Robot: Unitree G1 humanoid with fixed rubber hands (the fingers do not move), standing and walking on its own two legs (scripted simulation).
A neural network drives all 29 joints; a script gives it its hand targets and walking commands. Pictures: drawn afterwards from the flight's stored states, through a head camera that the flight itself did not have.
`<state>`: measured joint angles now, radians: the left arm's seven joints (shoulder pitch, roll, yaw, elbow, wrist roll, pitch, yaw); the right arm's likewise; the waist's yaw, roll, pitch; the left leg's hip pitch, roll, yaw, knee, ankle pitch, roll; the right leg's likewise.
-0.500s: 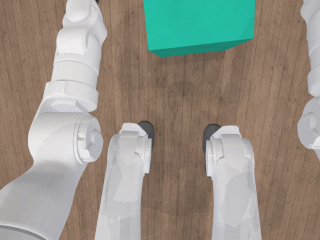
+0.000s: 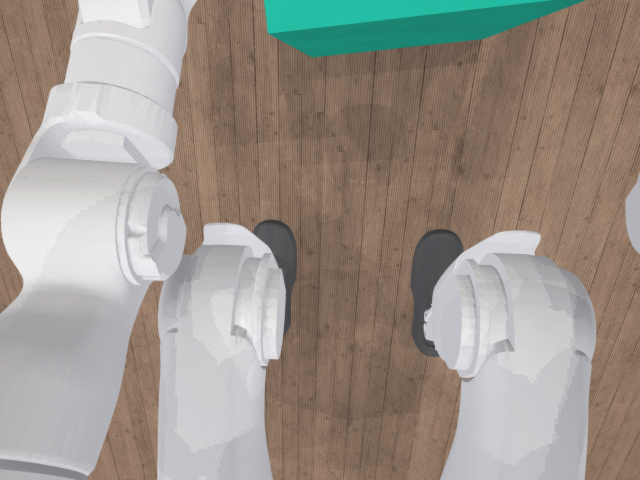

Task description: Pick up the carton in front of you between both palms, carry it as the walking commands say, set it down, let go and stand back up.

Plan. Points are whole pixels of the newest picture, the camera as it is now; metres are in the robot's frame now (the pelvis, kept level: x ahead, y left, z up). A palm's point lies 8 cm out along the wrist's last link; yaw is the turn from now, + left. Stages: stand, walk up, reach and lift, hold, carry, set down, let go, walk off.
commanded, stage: reach and lift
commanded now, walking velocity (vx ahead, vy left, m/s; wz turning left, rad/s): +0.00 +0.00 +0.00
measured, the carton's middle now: out of the picture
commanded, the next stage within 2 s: none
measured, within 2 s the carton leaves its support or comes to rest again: leaves its support in 0.70 s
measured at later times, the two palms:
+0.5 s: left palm out of the picture +0.57 +0.12 -0.18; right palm out of the picture +0.58 -0.19 -0.17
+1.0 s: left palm out of the picture +0.53 +0.11 -0.02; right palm out of the picture +0.53 -0.19 -0.02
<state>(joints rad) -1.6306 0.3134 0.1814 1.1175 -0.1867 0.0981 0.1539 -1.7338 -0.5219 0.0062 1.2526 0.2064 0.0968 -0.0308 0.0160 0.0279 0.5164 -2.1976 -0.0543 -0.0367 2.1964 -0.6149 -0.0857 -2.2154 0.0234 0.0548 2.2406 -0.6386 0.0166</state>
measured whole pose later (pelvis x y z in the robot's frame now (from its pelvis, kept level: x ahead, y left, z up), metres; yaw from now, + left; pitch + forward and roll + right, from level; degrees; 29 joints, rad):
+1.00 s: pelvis -0.01 +0.01 +0.06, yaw -2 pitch +43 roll +2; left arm -1.27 0.03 0.54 0.78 0.17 0.35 0.13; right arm -1.34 -0.18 -0.39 0.90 -0.19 0.37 -0.02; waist 0.00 0.02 0.00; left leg -2.16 -0.11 -0.08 1.97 -0.55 -0.10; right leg -2.18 0.11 0.10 1.99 -0.54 0.07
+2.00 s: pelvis +0.05 +0.01 +0.30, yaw -4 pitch +28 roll +0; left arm -0.61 -0.13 0.43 0.58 0.23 0.36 0.05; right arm -0.62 0.09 -0.40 0.60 -0.25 0.38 -0.01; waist 0.00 0.01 -0.21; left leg -1.18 -0.08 -0.13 1.11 -0.42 -0.05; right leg -1.19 0.08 0.14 1.12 -0.41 0.04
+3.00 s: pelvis +0.08 +0.01 +0.40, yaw -4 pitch -3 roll +0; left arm -0.32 -0.17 0.30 0.38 0.31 0.61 -0.01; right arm -0.31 0.16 -0.29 0.37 -0.30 0.63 0.02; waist 0.00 0.00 0.00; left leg -0.16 -0.04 -0.15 0.44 -0.22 -0.02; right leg -0.17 0.04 0.14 0.43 -0.21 0.02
